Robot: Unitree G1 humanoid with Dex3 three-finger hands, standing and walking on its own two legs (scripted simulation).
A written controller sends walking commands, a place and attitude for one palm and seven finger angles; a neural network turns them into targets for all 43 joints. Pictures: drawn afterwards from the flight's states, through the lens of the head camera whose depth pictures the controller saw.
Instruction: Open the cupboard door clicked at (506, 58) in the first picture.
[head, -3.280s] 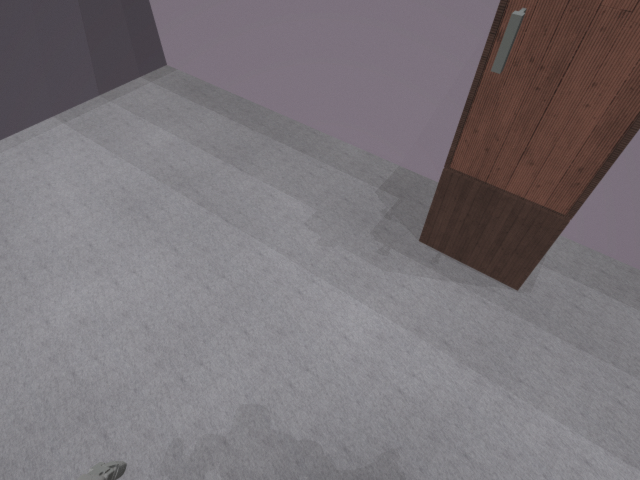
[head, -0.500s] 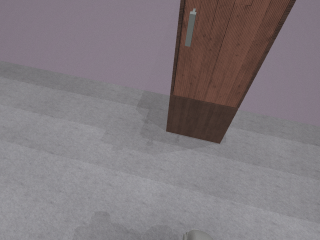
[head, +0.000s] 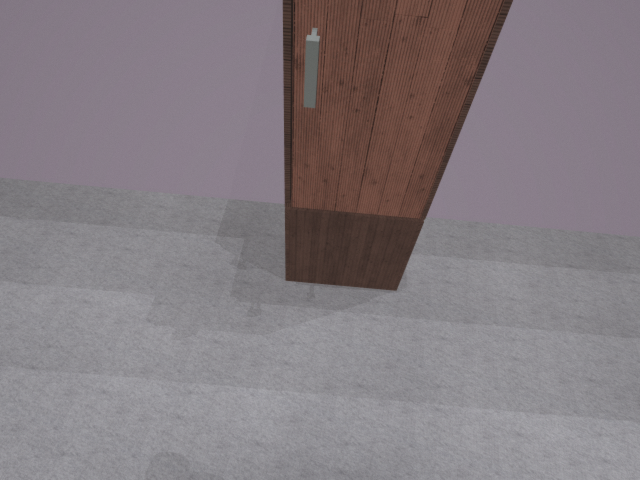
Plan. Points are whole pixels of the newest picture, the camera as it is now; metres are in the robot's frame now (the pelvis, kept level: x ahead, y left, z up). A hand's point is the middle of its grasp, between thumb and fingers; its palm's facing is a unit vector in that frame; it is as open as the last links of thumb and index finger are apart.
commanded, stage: take the last steps up to it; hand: left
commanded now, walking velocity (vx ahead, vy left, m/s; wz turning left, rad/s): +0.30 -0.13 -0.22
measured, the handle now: (312, 68) +0.83 +0.05 +0.10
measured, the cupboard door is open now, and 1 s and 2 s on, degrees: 0 0 0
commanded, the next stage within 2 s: come to a stop and stand still in 0.60 s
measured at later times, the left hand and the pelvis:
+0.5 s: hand (268, 395) +0.28 +0.09 -0.18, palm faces -0.14 -0.98 -0.15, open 7.4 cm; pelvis +0.15 -0.07 -0.01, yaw -5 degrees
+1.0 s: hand (272, 387) +0.29 +0.08 -0.17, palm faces -0.02 -0.99 -0.16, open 7.3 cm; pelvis +0.27 -0.09 +0.01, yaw -6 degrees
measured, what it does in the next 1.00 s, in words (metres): walks ahead: right foot, then left foot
